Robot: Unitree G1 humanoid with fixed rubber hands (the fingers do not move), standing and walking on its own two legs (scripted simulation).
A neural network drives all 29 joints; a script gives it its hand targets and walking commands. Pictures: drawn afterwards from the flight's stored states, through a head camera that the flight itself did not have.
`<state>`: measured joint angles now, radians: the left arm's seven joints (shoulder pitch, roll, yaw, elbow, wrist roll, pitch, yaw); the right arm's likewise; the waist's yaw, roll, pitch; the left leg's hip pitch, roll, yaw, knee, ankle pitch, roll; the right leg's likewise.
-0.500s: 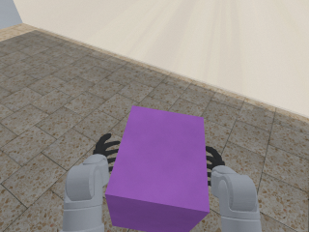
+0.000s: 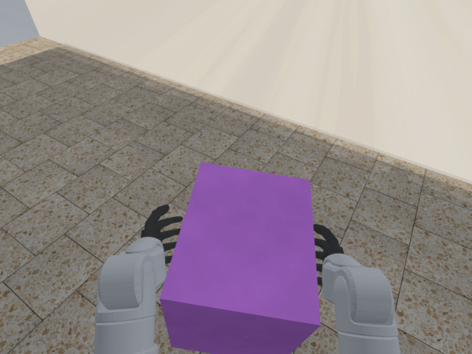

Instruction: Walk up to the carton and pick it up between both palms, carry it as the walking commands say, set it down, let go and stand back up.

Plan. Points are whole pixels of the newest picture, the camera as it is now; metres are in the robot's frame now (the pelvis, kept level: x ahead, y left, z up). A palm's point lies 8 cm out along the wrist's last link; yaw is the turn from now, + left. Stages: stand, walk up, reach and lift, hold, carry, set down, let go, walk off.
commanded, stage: carry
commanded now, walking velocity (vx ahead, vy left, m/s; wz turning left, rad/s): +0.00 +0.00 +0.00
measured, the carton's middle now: (240, 264) +0.28 +0.01 +0.02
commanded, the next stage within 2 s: hold in 0.46 s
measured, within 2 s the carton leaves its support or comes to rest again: neither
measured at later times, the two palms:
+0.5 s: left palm (156, 247) +0.28 +0.14 +0.08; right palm (331, 265) +0.26 -0.14 +0.06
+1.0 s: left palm (182, 246) +0.30 +0.11 +0.05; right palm (345, 262) +0.28 -0.17 +0.04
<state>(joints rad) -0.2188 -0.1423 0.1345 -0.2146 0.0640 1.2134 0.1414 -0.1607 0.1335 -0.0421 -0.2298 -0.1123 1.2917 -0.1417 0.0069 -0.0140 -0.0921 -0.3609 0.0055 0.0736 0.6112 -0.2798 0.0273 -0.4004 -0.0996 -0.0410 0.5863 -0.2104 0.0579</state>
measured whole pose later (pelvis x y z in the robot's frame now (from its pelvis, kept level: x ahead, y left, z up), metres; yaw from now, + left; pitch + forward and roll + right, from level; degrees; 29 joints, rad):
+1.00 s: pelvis +0.00 -0.03 +0.00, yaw +7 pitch -9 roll -1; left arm -0.38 -0.18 0.27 0.45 0.24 0.68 0.03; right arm -0.28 0.16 -0.24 0.30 -0.26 0.81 -0.06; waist -0.08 0.01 0.03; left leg -0.15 -0.02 -0.09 0.57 -0.27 -0.01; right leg -0.14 0.02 0.06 0.53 -0.24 0.02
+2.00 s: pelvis -0.01 -0.03 -0.06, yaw +6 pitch +21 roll +0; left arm -0.52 -0.13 0.30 0.66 0.17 0.23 0.07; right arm -0.43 0.12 -0.32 0.56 -0.17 0.32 -0.10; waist -0.06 0.02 -0.09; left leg -0.99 -0.07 -0.11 1.02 -0.40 -0.03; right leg -1.00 0.04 0.09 1.01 -0.38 0.04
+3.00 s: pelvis -0.04 -0.03 -0.20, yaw +6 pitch +35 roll -2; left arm -0.89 -0.03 0.29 0.78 0.08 0.20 0.14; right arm -0.79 0.00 -0.32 0.71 -0.06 0.26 -0.13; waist -0.06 0.04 -0.07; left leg -1.68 -0.15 -0.14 1.62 -0.55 -0.06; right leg -1.67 0.10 0.10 1.59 -0.53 0.08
